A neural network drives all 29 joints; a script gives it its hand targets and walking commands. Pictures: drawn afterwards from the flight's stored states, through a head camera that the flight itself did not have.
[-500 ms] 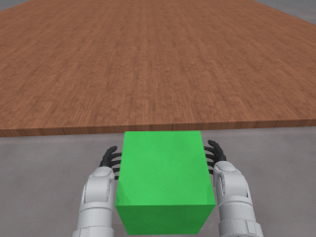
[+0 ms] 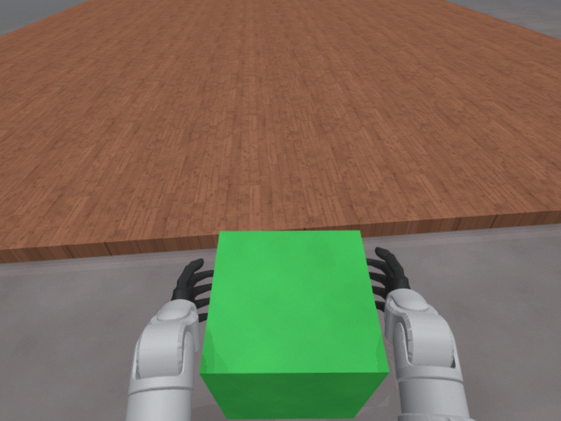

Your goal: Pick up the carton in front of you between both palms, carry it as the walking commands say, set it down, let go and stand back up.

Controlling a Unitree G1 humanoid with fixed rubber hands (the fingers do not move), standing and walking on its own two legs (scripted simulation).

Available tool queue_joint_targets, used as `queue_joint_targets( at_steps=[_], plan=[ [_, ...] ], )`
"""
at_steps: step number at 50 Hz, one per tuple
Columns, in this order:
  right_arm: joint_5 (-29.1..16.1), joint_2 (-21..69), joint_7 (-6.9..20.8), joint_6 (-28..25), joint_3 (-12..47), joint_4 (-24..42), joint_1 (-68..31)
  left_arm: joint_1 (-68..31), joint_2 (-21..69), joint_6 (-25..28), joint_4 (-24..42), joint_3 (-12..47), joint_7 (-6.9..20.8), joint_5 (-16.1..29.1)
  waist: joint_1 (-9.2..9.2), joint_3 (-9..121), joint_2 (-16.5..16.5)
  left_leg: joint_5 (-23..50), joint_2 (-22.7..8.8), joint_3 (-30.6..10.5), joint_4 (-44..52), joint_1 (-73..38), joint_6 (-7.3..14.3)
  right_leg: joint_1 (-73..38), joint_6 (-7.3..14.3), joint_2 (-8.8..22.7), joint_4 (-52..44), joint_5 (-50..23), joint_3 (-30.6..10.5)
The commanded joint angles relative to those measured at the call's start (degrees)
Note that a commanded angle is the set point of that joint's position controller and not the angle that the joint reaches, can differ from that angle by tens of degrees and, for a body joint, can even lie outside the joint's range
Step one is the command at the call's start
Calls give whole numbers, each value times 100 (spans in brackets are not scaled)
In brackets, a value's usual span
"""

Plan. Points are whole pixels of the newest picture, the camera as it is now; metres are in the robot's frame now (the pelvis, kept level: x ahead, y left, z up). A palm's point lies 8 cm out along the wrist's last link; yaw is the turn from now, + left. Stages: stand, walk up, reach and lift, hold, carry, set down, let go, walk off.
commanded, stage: carry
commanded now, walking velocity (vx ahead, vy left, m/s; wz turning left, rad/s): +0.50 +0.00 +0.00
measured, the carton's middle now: (289, 329) +0.29 +0.00 +0.00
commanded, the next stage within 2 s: none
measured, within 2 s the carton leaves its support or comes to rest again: neither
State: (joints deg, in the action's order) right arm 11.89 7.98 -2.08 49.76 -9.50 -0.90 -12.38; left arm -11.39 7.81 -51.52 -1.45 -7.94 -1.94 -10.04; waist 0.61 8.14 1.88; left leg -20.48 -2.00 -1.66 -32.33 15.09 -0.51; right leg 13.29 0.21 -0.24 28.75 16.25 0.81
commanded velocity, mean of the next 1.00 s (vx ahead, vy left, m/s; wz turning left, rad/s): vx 0.50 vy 0.00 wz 0.00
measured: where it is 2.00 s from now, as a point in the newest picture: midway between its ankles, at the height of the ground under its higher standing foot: (294, 230)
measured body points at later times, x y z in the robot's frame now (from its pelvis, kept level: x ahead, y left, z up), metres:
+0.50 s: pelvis +0.24 -0.01 +0.00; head +0.23 -0.02 +0.45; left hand +0.52 +0.13 +0.09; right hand +0.51 -0.18 +0.09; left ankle +0.11 +0.10 -0.74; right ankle +0.34 -0.13 -0.71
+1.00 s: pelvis +0.57 -0.04 +0.00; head +0.57 -0.04 +0.45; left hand +0.84 +0.11 +0.09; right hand +0.85 -0.19 +0.10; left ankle +0.71 +0.08 -0.72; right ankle +0.40 -0.12 -0.74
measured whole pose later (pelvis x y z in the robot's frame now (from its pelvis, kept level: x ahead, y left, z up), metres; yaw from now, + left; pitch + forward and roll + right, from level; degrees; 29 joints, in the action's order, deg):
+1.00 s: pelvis +0.57 -0.04 +0.00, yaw +0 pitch +4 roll +1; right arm 6.0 7.7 -5.3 69.3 -6.2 25.6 -9.7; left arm -8.5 7.6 -71.4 25.6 -5.0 -4.9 -5.4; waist 0.6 4.9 0.2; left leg -3.2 -4.2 11.2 -30.7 32.3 1.6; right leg -3.3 -0.2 2.0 14.7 21.9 13.0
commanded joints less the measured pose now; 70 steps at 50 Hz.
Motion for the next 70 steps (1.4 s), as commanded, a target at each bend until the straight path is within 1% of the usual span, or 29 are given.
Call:
queue_joint_targets(
  at_steps=[1, 2, 4, 6, 8, 10, 11, 12, 13, 16, 20, 24, 26, 28, 29, 30, 31, 34, 38, 48, 50, 52, 53, 54, 55, 58, 61, 65, 70],
  plan=[
    [-2112, 4982, 1237, 534, 4104, 612, -3056, -3314, 4729, -221, 938, 3913, 1220, 2030, 118, 224, -1801, -931, 70, 736, -1024, 2496, -36, -1528, 897, 1953, -1885, 1311, -2771],
    [-2304, 4988, 1243, 696, 4236, 707, -3149, -3289, 4652, -387, 1144, 3908, 1152, 2054, 138, 183, -1476, -964, -83, 587, -1033, 2698, 27, -1644, 1097, 2041, -1844, 484, -2818],
    [-2617, 5053, 1244, 958, 4386, 854, -2978, -3273, 4634, -699, 1566, 4006, 1052, 2204, 106, 635, -961, -632, -34, 711, -633, 2314, 73, -1827, 1004, 1844, -1580, -445, -2009],
    [-2784, 5118, 1213, 1161, 4459, 1125, -2691, -3146, 4699, -945, 1972, 4167, 1014, 2374, 95, 947, -1118, -92, 213, 1036, -104, 1675, 44, -1755, 783, 1482, -1357, -1014, -1205],
    [-2805, 5143, 1165, 1374, 4442, 1370, -2321, -2856, 4786, -1186, 2206, 4263, 1027, 2481, 32, 1021, -1107, 515, 352, 1375, 755, 699, 15, -1257, 647, 1241, -1009, -931, -587],
    [-2739, 5098, 1123, 1568, 4368, 1524, -1940, -2472, 4806, -1388, 2320, 4270, 1067, 2539, -48, 1290, -616, 1048, 115, 1221, 1263, -1631, 105, 318, 380, 971, -63, -695, 18],
    [-2662, 4974, 1094, 1661, 4323, 1598, -1680, -2355, 4793, -1485, 2374, 4252, 1099, 2569, -142, 1534, 201, 21, -908, -54, 1619, -2690, 362, 1313, 165, 701, 1171, 22, 435],
    [-2507, 4870, 1070, 1698, 4281, 1598, -1488, -2502, 4751, -1593, 2563, 4311, 1146, 2658, -207, 1392, 1515, -394, -2222, -2272, 2029, -3295, 1064, 2910, -17, 169, 2374, 1094, 767],
    [-2531, 5118, 1061, 1749, 4259, 1638, -1645, -2724, 4798, -1680, 2659, 4364, 1187, 2718, -214, 1030, 1255, -14, -2554, -2750, 1960, -3065, 1540, 3507, 88, 367, 2958, 1415, 292],
    [-2778, 5193, 1024, 1905, 4339, 2201, -2283, -3029, 4890, -1783, 2759, 4344, 1238, 2956, -214, 878, 5, 332, -2145, -1526, 2146, -2270, 1182, 3398, 90, 820, 3051, 866, 104],
    [-3015, 5056, 1054, 2054, 4432, 2253, -2383, -2781, 4824, -1856, 2635, 4215, 1101, 2837, -184, 729, 371, 1155, -1480, -16, 2330, -1774, 840, 2517, -105, 606, 1446, -108, 636],
    [-3034, 4888, 1130, 2150, 4362, 2043, -2172, -2543, 4707, -1936, 2516, 4069, 989, 2615, -201, 524, 735, 1842, -1242, 696, 2062, -1427, 639, 1608, -41, 341, 328, -922, 1116],
    [-3012, 4853, 1151, 2179, 4345, 2018, -2218, -2541, 4704, -1961, 2500, 4035, 988, 2584, -122, 536, 698, 2110, -1185, 995, 1566, -1114, 499, 726, 35, 212, -1, -1176, 1357],
    [-2962, 4827, 1155, 2205, 4333, 2024, -2227, -2517, 4704, -1971, 2430, 3993, 1004, 2561, 4, 984, 293, 2670, -826, 1528, -87, -382, 225, -1063, 124, 41, -137, -583, 1520],
    [-2963, 4747, 1165, 2229, 4322, 2053, -2332, -2415, 4644, -1970, 2355, 3942, 1013, 2514, 155, 1307, -521, 1699, -562, 1531, -1537, 529, -31, -1999, 308, 1057, -697, 380, -17],
    [-3001, 4840, 1169, 2265, 4393, 2130, -2462, -2498, 4612, -1936, 2221, 3907, 1029, 2463, 120, 1540, -1927, -449, 177, 1253, -3210, 2150, -265, -2961, 1111, 2609, -1541, 993, -2808],
    [-2996, 4882, 1190, 2246, 4383, 2075, -2469, -2486, 4822, -1913, 2272, 3962, 1033, 2536, 83, 1471, -1617, -694, -93, 447, -4003, 2650, -58, -2777, 1294, 2748, -1696, 331, -3128],
    [-3008, 5333, 1221, 2060, 4441, 2251, -2557, -2887, 5372, -1742, 2708, 4174, 1077, 2699, 15, 1436, -411, 190, -674, 155, -3790, 2588, 183, -1996, 910, 2248, -1530, -1050, -1556],
    [-2805, 5519, 1105, 1840, 4518, 2273, -2127, -2833, 5381, -1636, 3013, 4369, 1150, 2878, 21, 1383, -739, 661, -519, 535, -2525, 2204, 121, -1791, 695, 1822, -1740, -1509, -307],
    [-2811, 4946, 1021, 2020, 4458, 2766, -2155, -2602, 4631, -1838, 3274, 4201, 1178, 2797, 56, 301, -1067, 1895, -127, 1426, 193, 1866, 208, -2028, 580, 1395, -1618, -2899, 802],
    [-2926, 4722, 1015, 2151, 4384, 2976, -2395, -2777, 4422, -1947, 3448, 4143, 1100, 2796, 27, 379, -1137, 1781, 4, 1587, 384, 1146, 313, -1983, 470, 1375, -1080, -3538, 1002],
    [-2922, 4461, 1006, 2283, 4231, 2954, -2386, -2902, 4149, -2083, 3584, 4085, 1019, 2765, -157, 1026, -735, 1311, 372, 1901, 567, -887, 369, -1238, 225, 1009, 648, -3693, 1391],
    [-2901, 4293, 1004, 2360, 4151, 2957, -2398, -3066, 3963, -2157, 3602, 4050, 987, 2739, -330, 1469, -146, 451, -633, 529, 791, -2039, 512, -253, 70, 859, 2017, -2183, 1251],
    [-2847, 4142, 1008, 2372, 4072, 2788, -2598, -3309, 3966, -2261, 3697, 4099, 947, 2811, -291, 1898, 1491, -462, -2168, -2335, 1485, -3330, 1462, 1708, -177, 67, 3829, -301, 1004],
    [-2960, 4194, 1003, 2422, 4092, 2765, -2673, -3483, 3900, -2299, 3656, 4078, 936, 2799, -301, 1678, 1425, 472, -2248, -2861, 1895, -3230, 1550, 2537, -47, -38, 4729, 1066, 321],
    [-3118, 4378, 986, 2478, 4230, 2928, -3413, -3960, 4139, -2298, 3362, 4044, 910, 2829, -223, 1510, -3, 2289, -1834, -1001, 1479, -2312, 1117, 2608, 249, 676, 4581, 389, -151],
    [-3245, 4283, 982, 2475, 4293, 2794, -4138, -4529, 4074, -2269, 3079, 4062, 817, 2795, -197, 1498, 335, 1946, -1542, -122, 1737, -1830, 921, 2273, 162, 666, 3653, -43, 99],
    [-3343, 3953, 976, 2572, 4069, 2069, -4780, -5170, 3814, -2355, 2392, 3876, 658, 2730, -283, 1169, 521, 2046, -1335, 380, 1815, -1842, 1085, 2617, 57, 608, 2438, -498, 410],
    [-3360, 4136, 971, 2673, 3640, 950, -5535, -6007, 4025, -2489, 1454, 3506, 662, 2848, -369, 785, 632, 2765, -1072, 840, 1531, -1837, 911, 2188, 197, 329, 829, -1174, 851]
  ],
)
